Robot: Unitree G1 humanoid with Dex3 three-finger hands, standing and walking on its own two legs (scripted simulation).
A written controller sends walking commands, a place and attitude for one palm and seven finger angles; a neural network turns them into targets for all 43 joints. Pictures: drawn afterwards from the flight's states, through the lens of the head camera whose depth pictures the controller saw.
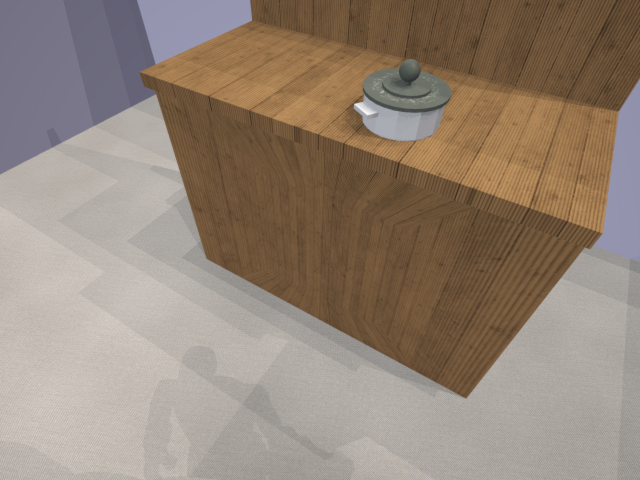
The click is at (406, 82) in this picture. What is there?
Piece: lid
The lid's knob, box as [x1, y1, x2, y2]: [399, 59, 420, 81]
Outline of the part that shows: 408,59 401,64 399,68 399,74 403,80 412,81 418,76 420,67 415,60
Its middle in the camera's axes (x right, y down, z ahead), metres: +0.18 -0.35 +0.80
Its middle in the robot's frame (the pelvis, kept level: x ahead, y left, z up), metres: +0.85 -0.14 +0.14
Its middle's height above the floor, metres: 0.91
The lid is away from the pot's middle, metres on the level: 0.00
